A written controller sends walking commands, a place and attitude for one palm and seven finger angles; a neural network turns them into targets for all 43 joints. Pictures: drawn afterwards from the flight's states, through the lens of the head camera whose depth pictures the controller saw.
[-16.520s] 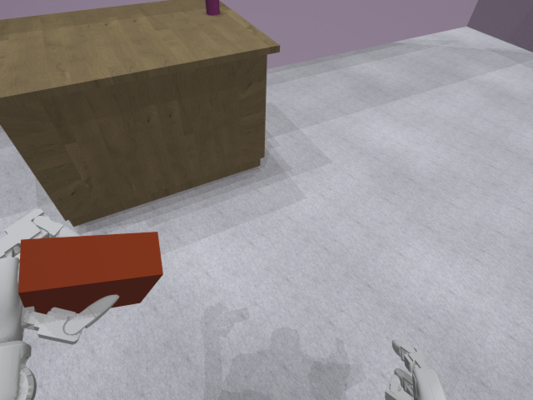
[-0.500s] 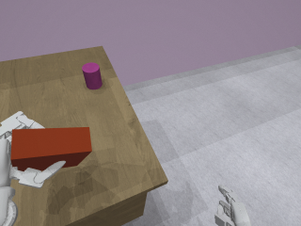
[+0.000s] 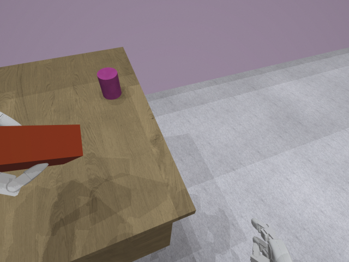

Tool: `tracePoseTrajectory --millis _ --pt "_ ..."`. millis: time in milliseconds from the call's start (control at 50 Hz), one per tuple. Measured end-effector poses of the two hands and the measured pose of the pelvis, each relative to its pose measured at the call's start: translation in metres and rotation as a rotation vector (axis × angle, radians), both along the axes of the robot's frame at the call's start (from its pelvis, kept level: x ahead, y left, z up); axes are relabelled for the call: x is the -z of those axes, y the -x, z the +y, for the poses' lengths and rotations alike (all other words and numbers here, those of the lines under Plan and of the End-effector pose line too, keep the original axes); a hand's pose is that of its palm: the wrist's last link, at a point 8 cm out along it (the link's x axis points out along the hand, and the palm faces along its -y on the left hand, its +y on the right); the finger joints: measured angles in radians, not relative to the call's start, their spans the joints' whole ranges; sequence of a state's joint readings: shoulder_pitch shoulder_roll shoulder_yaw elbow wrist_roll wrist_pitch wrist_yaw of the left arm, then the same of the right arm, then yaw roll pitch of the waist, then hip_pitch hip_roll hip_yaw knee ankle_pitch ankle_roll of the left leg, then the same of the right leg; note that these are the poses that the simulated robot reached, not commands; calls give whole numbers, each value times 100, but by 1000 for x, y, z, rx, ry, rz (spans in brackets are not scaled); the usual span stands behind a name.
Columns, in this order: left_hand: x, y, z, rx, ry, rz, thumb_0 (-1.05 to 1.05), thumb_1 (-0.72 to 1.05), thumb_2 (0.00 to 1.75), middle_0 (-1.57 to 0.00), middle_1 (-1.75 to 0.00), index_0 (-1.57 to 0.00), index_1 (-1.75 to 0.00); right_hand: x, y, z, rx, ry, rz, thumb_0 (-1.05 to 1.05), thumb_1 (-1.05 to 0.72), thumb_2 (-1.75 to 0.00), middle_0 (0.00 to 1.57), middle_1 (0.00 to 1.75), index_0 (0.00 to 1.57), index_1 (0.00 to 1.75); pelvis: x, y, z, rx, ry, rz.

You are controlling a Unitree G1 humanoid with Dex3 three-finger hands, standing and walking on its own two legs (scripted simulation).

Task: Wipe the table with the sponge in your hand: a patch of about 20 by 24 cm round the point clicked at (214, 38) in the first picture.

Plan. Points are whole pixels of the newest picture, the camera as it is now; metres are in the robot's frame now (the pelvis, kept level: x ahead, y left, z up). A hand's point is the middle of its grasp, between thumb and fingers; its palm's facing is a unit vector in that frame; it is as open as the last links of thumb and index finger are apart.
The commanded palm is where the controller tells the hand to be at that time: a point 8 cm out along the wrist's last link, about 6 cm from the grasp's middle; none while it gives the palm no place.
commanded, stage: come to a stop and stand still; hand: left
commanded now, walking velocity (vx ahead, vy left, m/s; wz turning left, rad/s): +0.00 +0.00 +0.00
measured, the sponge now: (44, 149) +0.26 +0.25 +0.17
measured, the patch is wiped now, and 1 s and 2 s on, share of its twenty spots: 0.00 0.00 0.00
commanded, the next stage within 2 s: look again from close up in 1.16 s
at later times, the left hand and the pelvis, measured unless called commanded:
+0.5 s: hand (14, 171) +0.22 +0.28 +0.16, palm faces +0.35 -0.81 -0.46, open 9.2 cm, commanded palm +0.15 +0.30 +0.18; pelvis +0.00 +0.01 +0.00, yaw +2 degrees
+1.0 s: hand (7, 201) +0.17 +0.27 +0.15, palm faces +0.37 -0.84 -0.40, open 9.2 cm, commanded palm +0.12 +0.30 +0.18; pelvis -0.03 +0.01 +0.00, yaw +3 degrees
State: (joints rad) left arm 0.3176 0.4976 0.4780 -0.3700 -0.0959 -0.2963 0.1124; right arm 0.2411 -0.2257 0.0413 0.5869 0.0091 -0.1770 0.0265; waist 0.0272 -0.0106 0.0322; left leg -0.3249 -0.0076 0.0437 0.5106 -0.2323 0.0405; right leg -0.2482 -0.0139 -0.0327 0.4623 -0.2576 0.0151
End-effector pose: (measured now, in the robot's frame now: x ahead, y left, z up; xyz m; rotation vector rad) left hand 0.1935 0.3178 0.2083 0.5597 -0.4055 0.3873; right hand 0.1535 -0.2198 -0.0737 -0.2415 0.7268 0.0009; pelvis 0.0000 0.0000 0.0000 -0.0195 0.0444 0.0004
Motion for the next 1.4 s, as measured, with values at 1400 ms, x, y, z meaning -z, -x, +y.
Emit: tracePoseTrajectory --millis 1400 --pt "39 51 -13 23 149 182 -1 -41 103 -82 -139 -82 -138 -16 -6 13 39 19 -66 1 -90 -89 20 30 20 30 -4 25 11 -31 7 -47"
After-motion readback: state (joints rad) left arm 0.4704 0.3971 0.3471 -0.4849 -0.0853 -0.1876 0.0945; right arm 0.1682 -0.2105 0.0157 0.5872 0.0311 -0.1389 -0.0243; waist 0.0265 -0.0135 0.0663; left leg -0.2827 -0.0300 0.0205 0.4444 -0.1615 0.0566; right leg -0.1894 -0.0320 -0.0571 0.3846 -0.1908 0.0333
